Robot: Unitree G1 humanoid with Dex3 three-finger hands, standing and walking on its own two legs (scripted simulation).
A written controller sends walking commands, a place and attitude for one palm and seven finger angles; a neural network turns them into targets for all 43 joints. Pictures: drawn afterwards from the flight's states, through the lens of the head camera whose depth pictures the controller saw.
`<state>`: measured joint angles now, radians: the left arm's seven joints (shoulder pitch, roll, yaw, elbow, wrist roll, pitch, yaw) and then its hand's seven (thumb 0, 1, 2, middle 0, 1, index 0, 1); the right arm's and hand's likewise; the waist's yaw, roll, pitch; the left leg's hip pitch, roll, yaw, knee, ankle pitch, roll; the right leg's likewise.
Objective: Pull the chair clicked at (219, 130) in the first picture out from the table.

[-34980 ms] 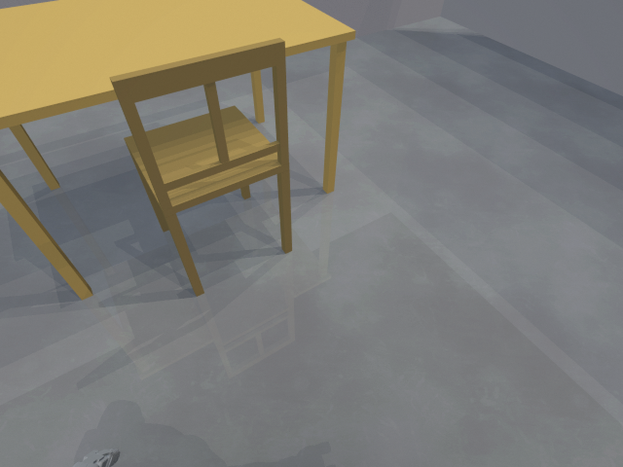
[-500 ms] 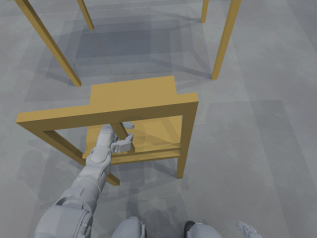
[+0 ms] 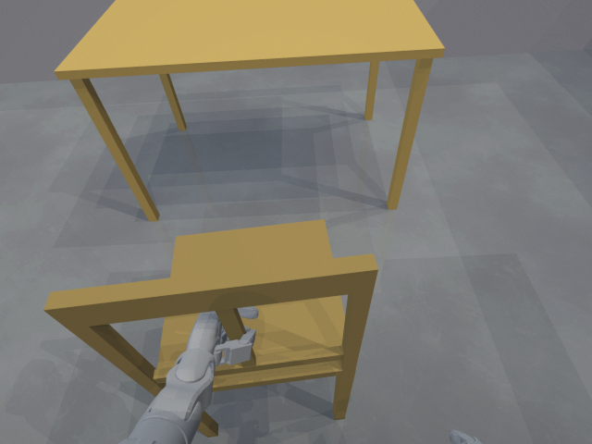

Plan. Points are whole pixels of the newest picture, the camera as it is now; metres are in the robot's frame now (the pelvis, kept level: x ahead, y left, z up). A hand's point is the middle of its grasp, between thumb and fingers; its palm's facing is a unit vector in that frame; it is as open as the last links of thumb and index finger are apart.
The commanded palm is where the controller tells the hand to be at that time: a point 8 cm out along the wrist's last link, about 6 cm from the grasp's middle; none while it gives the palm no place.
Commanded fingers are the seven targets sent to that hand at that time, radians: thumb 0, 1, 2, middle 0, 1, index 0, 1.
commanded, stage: stop walking, hand still on the chair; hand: left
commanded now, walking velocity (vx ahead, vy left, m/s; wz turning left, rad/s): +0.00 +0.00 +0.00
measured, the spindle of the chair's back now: (238, 336) +0.30 +0.12 -0.10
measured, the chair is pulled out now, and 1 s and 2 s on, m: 0.66 0.66 0.66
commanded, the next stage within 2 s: open the thumb and straighten the fingers in 0.40 s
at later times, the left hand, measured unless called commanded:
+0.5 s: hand (243, 345) +0.27 +0.10 -0.06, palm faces -0.08 -0.99 -0.15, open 5.7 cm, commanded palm +0.26 +0.15 -0.05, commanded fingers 0.00 0.78 0.84 -0.50 -1.45 -0.50 -1.45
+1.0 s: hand (239, 341) +0.28 +0.11 -0.07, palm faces -0.08 -0.99 -0.14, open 14.2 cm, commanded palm +0.26 +0.16 -0.05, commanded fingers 0.00 -0.55 0.20 -0.10 -0.29 -0.10 -0.29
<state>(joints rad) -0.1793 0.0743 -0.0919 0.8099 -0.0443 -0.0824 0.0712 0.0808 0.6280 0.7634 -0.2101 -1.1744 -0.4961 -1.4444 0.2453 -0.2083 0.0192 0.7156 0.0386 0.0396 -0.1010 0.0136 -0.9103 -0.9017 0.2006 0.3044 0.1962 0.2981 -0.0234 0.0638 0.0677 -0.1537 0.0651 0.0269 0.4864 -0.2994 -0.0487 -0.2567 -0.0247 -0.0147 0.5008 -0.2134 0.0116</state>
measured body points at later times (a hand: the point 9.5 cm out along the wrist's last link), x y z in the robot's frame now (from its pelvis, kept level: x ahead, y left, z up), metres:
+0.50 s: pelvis +0.01 +0.00 +0.00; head +0.03 -0.02 +0.45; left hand +0.27 +0.16 -0.05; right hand +0.15 -0.24 -0.12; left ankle -0.02 +0.15 -0.74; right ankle +0.04 -0.13 -0.74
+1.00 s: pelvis +0.00 +0.00 -0.03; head +0.04 -0.02 +0.42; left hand +0.28 +0.16 -0.05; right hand +0.15 -0.25 -0.13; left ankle -0.02 +0.15 -0.74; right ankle +0.04 -0.13 -0.74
